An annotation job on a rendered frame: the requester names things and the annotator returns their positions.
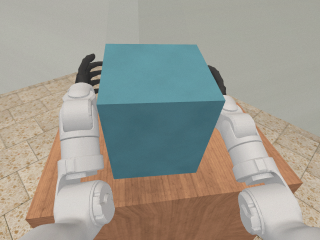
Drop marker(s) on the robot right hand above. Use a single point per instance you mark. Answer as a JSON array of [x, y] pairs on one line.
[[218, 79]]

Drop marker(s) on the carton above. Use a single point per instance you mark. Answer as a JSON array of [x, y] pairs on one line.
[[158, 105]]

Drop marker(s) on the right robot forearm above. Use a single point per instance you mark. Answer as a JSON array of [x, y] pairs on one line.
[[251, 163]]

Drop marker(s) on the left robot upper arm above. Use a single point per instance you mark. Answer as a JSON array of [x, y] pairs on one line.
[[80, 211]]

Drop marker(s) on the right robot upper arm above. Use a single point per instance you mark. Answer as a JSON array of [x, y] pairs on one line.
[[271, 212]]

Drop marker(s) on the left robot forearm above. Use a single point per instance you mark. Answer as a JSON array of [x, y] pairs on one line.
[[79, 135]]

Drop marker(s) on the pedestal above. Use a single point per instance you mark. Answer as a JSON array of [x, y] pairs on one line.
[[190, 206]]

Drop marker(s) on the robot left hand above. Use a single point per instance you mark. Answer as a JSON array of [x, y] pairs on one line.
[[84, 75]]

